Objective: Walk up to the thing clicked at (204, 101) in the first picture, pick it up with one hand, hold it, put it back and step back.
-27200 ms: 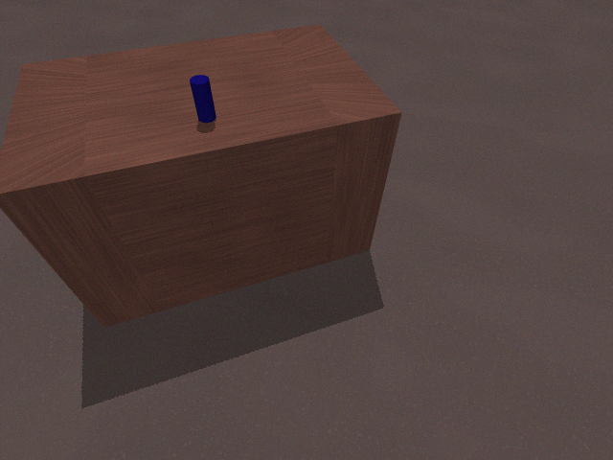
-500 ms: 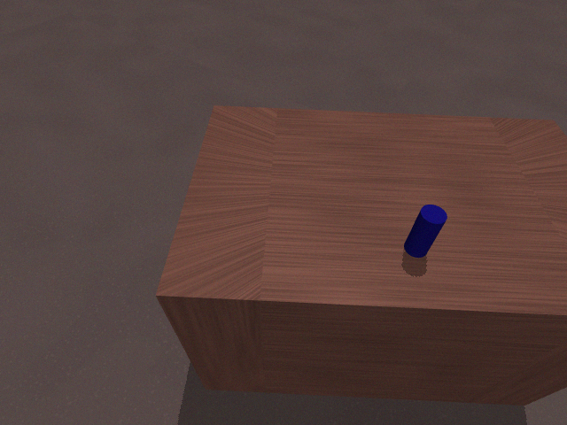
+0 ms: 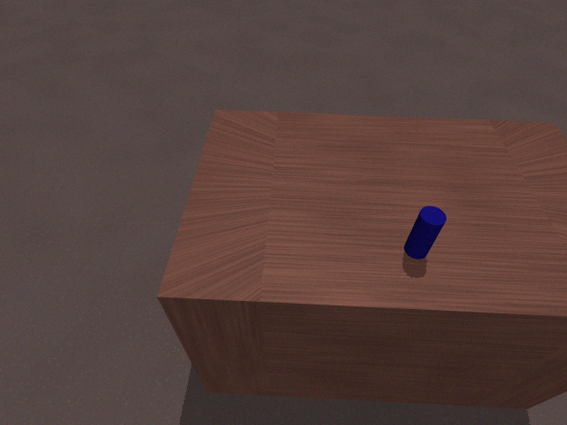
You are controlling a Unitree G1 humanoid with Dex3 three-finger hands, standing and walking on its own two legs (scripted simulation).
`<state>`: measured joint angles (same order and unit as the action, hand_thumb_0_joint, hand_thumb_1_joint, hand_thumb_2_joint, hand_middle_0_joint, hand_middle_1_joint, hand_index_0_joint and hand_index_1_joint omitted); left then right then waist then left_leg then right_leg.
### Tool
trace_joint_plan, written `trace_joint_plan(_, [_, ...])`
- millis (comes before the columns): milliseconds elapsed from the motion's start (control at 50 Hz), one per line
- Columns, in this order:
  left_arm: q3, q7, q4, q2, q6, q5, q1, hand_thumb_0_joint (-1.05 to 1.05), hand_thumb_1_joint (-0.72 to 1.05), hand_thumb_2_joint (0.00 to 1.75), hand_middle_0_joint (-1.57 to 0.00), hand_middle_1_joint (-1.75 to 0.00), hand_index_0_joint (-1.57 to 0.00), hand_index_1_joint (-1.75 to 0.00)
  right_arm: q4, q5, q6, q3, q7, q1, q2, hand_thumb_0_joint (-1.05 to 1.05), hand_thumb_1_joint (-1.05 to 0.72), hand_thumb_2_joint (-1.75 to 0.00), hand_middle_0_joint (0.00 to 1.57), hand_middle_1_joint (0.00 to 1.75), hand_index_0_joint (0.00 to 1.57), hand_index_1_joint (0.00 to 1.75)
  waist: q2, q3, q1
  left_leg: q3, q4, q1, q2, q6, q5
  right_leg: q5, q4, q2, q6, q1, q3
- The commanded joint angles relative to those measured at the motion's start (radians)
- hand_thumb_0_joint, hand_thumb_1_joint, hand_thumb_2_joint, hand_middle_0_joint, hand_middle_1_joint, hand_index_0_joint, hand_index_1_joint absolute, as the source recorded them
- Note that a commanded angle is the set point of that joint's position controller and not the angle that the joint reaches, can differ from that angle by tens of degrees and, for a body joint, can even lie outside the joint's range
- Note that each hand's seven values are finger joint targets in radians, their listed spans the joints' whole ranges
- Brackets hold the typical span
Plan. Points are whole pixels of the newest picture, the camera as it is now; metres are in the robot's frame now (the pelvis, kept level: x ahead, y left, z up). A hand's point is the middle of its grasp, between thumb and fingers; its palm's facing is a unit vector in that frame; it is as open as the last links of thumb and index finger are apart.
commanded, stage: stand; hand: right
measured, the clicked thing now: (423, 233) +0.49 -0.27 -0.08
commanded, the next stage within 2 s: none
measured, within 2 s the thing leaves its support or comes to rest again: neither
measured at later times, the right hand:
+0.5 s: hand out of the picture +0.06 -0.25 -0.16, palm faces -0.05 +0.94 -0.35, open 7.5 cm
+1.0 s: hand out of the picture +0.07 -0.25 -0.16, palm faces -0.05 +0.94 -0.35, open 7.4 cm
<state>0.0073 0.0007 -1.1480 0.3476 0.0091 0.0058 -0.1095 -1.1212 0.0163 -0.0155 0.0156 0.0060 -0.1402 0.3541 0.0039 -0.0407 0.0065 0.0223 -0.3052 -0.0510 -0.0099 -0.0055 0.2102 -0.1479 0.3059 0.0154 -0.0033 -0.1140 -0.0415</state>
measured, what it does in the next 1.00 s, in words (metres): stands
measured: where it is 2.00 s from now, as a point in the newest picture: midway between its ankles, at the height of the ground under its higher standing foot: outside the picture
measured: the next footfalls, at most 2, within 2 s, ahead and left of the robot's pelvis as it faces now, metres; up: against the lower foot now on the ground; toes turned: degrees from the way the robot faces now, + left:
none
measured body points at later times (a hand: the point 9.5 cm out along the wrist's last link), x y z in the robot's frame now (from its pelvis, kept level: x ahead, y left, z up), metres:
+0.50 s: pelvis +0.00 +0.00 +0.00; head +0.01 +0.00 +0.45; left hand +0.06 +0.30 -0.14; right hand +0.06 -0.30 -0.13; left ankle -0.03 +0.12 -0.75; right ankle +0.01 -0.12 -0.75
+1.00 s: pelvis +0.00 +0.00 +0.00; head +0.01 +0.00 +0.45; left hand +0.07 +0.30 -0.14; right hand +0.07 -0.30 -0.13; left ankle -0.03 +0.12 -0.75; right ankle +0.01 -0.12 -0.75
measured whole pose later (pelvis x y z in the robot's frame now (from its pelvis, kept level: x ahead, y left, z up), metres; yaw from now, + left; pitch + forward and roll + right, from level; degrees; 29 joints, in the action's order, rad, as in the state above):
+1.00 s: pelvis +0.00 +0.00 +0.00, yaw +0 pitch -2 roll +0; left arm 0.01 0.00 -1.14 0.35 0.01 0.00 -0.11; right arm -1.11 0.01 -0.01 0.01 0.00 -0.14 0.35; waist 0.00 -0.05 0.01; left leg 0.02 -0.31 -0.06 0.00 0.00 0.22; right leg -0.15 0.31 0.01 0.00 -0.12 -0.04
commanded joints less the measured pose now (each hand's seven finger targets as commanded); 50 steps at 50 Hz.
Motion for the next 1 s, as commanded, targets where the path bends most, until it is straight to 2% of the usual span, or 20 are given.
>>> trace_joint_plan(0, [-0.042,-0.009,0.056,0.204,0.017,0.006,0.041,0.0,0.9,0.9,-0.2,-0.3,-0.2,-0.3,0.057,-0.006,-0.018,-0.045,0.013,0.028,0.219,0.0,-0.35,-0.9,0.2,0.3,0.2,0.3,-0.008,0.04,-0.001,0.095,0.058,-0.078,0.135,-0.017,-0.153,0.115,-0.032,0.125,0.026,0.065,0.105])
trace_joint_plan(140, [-0.044,-0.008,0.058,0.209,0.017,0.003,0.036,0.0,0.9,0.9,-0.2,-0.3,-0.2,-0.3,0.055,-0.006,-0.017,-0.045,0.011,0.021,0.214,0.0,-0.9,-0.9,0.2,0.3,0.2,0.3,-0.007,0.039,-0.001,0.094,0.063,-0.087,0.133,-0.016,-0.129,0.097,-0.037,0.125,0.028,0.066,0.109])
trace_joint_plan(220, [-0.045,-0.006,0.052,0.209,0.015,0.004,0.025,0.0,0.9,0.9,-0.2,-0.3,-0.2,-0.3,0.053,-0.005,-0.016,-0.043,0.01,0.023,0.21,0.0,-0.9,-0.9,0.2,0.3,0.2,0.3,-0.011,0.02,0.002,0.1,0.075,-0.099,0.13,-0.015,-0.077,0.06,-0.041,0.121,0.025,0.051,0.109])
trace_joint_plan(320, [-0.044,-0.007,0.055,0.21,0.02,0.002,0.024,0.0,0.9,0.9,-0.2,-0.3,-0.2,-0.3,0.053,-0.007,-0.018,-0.045,0.009,0.021,0.215,0.0,-0.9,-0.9,0.2,0.3,0.2,0.3,-0.01,0.045,0.002,0.098,0.059,-0.078,0.133,-0.018,-0.133,0.107,-0.037,0.126,0.028,0.065,0.112])
trace_joint_plan(580, [-0.043,-0.008,0.057,0.211,0.018,0.002,0.023,0.0,0.9,0.9,-0.2,-0.3,-0.2,-0.3,0.055,-0.005,-0.016,-0.04,0.011,0.016,0.209,0.0,-0.9,-0.9,0.2,0.3,0.2,0.3,-0.009,0.042,0.0,0.099,0.06,-0.089,0.132,-0.014,-0.141,0.107,-0.028,0.127,0.026,0.061,0.105])
trace_joint_plan(640, [-0.043,-0.008,0.06,0.208,0.019,0.003,0.021,0.0,0.9,0.9,-0.2,-0.3,-0.2,-0.3,0.056,-0.005,-0.019,-0.038,0.012,0.013,0.213,0.0,-0.9,-0.9,0.2,0.3,0.2,0.3,-0.021,0.062,0.001,0.096,0.049,-0.08,0.138,-0.016,-0.198,0.154,-0.018,0.13,0.025,0.074,0.105])
trace_joint_plan(700, [-0.042,-0.01,0.059,0.211,0.019,0.003,0.025,0.0,0.9,0.9,-0.2,-0.3,-0.2,-0.3,0.058,-0.008,-0.017,-0.04,0.012,0.018,0.212,0.0,-0.9,-0.9,0.2,0.3,0.2,0.3,-0.007,0.068,-0.002,0.094,0.041,-0.057,0.139,-0.017,-0.204,0.171,-0.016,0.13,0.027,0.071,0.1])
trace_joint_plan(780, [-0.041,-0.008,0.056,0.205,0.019,0.002,0.02,0.0,0.9,0.9,-0.2,-0.3,-0.2,-0.3,0.055,-0.007,-0.015,-0.039,0.011,0.016,0.21,0.0,-0.9,-0.9,0.2,0.3,0.2,0.3,-0.008,0.03,0.0,0.095,0.057,-0.085,0.132,-0.015,-0.142,0.127,-0.032,0.126,0.023,0.054,0.104])
trace_joint_plan(840, [-0.042,-0.009,0.058,0.206,0.019,0.002,0.023,0.0,0.9,0.9,-0.2,-0.3,-0.2,-0.3,0.061,-0.006,-0.015,-0.043,0.01,0.027,0.212,0.0,-0.9,-0.9,0.2,0.3,0.2,0.3,-0.003,0.039,0.003,0.095,0.052,-0.068,0.135,-0.016,-0.151,0.119,-0.031,0.126,0.026,0.049,0.104])
trace_joint_plan(900, [-0.044,-0.01,0.062,0.211,0.023,0.004,0.029,0.0,0.9,0.9,-0.2,-0.3,-0.2,-0.3,0.063,-0.007,-0.016,-0.044,0.01,0.026,0.214,0.0,-0.9,-0.9,0.2,0.3,0.2,0.3,-0.003,0.064,-0.002,0.092,0.044,-0.061,0.137,-0.017,-0.181,0.164,-0.025,0.13,0.026,0.072,0.105])
trace_joint_plan(980, [-0.044,-0.008,0.063,0.208,0.021,0.002,0.03,0.0,0.9,0.9,-0.2,-0.3,-0.2,-0.3,0.061,-0.007,-0.016,-0.044,0.011,0.022,0.214,0.0,-0.9,-0.9,0.2,0.3,0.2,0.3,-0.017,0.049,0.0,0.091,0.049,-0.075,0.135,-0.016,-0.174,0.161,-0.033,0.13,0.026,0.075,0.108])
